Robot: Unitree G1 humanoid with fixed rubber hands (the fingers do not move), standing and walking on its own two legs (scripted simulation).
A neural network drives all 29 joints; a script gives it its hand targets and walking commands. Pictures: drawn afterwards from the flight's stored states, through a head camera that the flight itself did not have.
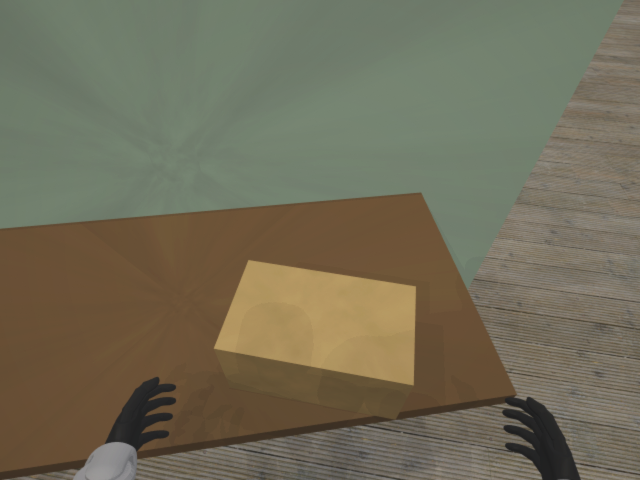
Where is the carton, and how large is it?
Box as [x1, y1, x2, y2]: [214, 260, 415, 419]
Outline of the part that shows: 248,260 214,347 214,350 230,387 395,419 413,385 415,286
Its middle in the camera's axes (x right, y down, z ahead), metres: +0.00 +0.17 +0.66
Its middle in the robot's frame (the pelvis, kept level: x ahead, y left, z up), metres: +0.36 +0.01 -0.14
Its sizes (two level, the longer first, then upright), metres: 0.292 0.170 0.153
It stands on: a table, 0.56 m high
